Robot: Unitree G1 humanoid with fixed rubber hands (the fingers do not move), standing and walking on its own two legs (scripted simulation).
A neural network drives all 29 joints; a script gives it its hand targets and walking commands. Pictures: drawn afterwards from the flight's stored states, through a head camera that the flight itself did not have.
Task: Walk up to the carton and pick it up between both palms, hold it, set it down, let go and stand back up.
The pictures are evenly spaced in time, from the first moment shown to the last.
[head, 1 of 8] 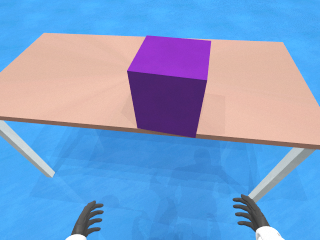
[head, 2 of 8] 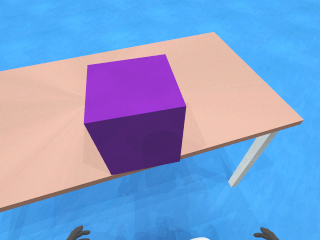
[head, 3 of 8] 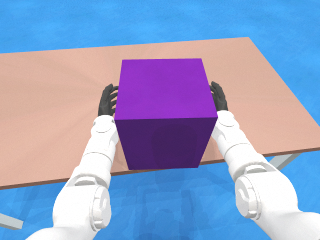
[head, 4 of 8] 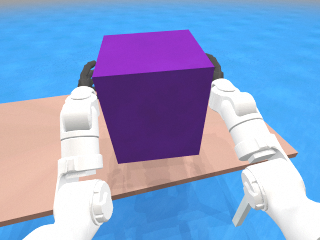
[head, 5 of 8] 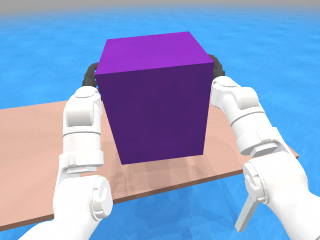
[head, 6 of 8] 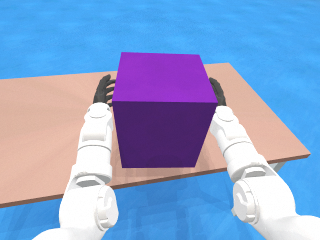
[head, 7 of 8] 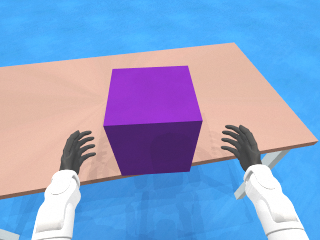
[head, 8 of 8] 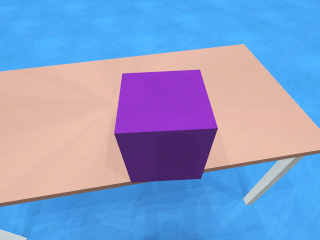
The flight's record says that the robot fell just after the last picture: no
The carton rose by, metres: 0.20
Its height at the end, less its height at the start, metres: +0.00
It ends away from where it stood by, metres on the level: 0.01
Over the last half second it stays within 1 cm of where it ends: yes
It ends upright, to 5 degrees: yes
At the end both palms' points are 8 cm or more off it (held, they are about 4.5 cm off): yes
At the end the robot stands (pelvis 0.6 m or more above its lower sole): yes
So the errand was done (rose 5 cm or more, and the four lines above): yes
